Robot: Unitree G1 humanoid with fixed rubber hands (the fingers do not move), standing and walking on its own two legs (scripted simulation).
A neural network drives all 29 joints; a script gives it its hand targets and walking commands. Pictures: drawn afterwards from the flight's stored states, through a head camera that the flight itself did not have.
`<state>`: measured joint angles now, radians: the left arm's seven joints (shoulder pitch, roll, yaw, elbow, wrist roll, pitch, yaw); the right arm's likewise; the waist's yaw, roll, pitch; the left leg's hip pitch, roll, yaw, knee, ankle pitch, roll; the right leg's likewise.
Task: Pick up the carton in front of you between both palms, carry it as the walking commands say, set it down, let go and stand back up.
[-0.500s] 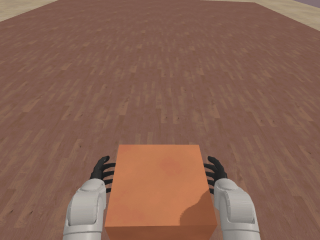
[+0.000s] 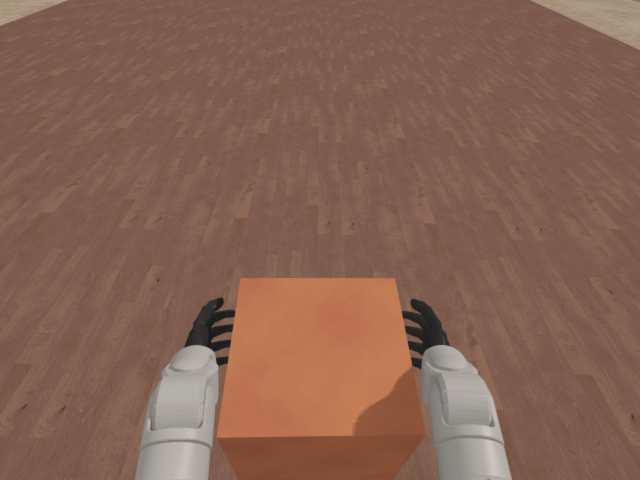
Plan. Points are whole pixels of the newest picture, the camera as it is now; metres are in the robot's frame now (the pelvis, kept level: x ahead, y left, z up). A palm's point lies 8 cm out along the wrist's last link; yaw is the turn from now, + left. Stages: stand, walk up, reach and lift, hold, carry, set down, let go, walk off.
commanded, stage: carry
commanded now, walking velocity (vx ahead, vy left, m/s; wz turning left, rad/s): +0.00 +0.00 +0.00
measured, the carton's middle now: (317, 388) +0.29 +0.00 -0.03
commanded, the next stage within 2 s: hold in 0.54 s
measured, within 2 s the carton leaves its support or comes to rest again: neither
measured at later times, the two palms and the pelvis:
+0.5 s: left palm (208, 358) +0.29 +0.14 +0.04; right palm (441, 358) +0.29 -0.16 +0.04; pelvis +0.00 -0.01 +0.00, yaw +0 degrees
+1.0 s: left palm (217, 360) +0.28 +0.13 +0.04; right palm (456, 381) +0.25 -0.17 +0.05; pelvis -0.01 +0.01 +0.01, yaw -6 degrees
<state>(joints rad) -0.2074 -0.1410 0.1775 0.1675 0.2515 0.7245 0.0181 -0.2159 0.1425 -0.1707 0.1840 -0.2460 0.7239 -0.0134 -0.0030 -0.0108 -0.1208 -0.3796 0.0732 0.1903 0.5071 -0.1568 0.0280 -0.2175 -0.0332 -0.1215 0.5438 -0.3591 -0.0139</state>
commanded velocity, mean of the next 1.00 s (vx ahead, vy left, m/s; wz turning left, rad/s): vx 0.00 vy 0.00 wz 0.00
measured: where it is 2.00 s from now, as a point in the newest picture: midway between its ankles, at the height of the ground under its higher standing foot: outside the picture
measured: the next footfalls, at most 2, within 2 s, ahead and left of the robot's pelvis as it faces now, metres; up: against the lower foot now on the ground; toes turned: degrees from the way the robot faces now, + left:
none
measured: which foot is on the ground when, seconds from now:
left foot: down 0.00-1.00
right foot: down 0.00-1.00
